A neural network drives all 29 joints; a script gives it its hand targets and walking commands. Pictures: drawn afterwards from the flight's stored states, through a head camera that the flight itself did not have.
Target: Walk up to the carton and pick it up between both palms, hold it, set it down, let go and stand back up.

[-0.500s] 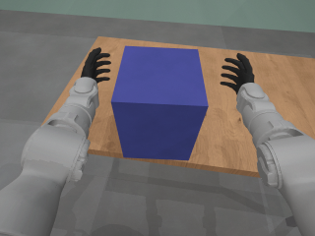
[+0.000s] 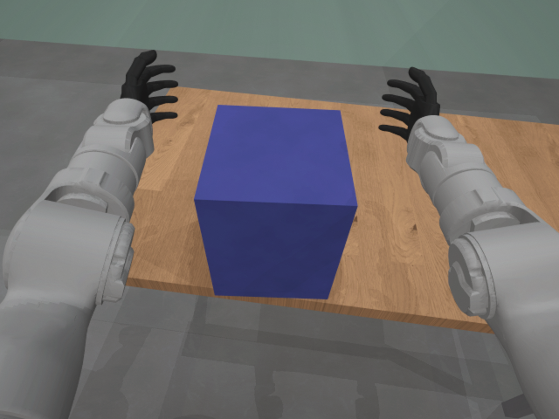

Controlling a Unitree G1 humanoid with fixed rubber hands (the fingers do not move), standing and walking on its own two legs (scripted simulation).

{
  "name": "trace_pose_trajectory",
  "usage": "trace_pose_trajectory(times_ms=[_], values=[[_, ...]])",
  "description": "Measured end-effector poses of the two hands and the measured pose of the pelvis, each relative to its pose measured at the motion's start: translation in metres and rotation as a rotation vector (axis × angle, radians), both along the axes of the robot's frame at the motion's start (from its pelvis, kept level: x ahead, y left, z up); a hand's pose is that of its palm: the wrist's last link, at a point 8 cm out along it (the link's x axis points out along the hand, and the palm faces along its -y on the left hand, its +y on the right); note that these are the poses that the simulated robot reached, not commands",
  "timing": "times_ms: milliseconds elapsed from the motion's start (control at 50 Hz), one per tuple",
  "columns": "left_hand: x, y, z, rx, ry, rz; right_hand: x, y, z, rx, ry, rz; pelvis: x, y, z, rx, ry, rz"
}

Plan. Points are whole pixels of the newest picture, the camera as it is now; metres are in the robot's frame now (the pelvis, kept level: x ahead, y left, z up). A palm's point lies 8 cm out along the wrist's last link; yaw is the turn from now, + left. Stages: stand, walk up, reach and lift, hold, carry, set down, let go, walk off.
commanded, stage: set down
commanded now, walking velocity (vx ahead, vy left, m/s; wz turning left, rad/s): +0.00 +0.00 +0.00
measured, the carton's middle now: (275, 206) +0.46 -0.02 +0.04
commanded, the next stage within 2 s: none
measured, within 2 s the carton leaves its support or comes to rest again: neither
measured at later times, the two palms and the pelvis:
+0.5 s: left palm (135, 177) +0.43 +0.18 +0.15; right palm (414, 182) +0.40 -0.21 +0.14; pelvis -0.01 +0.00 +0.01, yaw -1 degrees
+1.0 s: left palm (130, 235) +0.37 +0.19 +0.10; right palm (412, 234) +0.35 -0.20 +0.09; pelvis +0.00 +0.01 +0.01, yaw -1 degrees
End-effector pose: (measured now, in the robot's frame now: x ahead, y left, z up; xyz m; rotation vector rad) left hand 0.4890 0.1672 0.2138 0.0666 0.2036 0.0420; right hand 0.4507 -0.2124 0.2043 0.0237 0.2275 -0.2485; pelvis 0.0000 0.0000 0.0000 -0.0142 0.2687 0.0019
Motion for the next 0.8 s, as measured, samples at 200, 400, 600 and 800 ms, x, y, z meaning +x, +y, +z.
trace_pose_trajectory(times_ms=[200,400,600,800], values=[[-0.007,-0.002,0.000,0.012,0.033,-0.035,-0.010,-0.014,0.004,-0.010,0.028,-0.013,0.004,0.003,0.007,0.001,-0.105,-0.023],[-0.047,0.013,-0.066,0.013,0.069,-0.029,-0.038,0.004,-0.056,0.017,0.040,0.038,-0.002,0.003,0.007,0.000,-0.156,-0.016],[-0.063,0.006,-0.059,-0.001,0.032,-0.038,-0.058,0.004,-0.058,0.001,0.019,0.020,-0.009,0.004,0.007,0.004,-0.192,-0.013],[-0.089,0.012,-0.085,-0.007,0.058,-0.037,-0.081,0.010,-0.081,0.005,0.030,0.023,-0.008,0.006,0.008,0.005,-0.265,-0.018]])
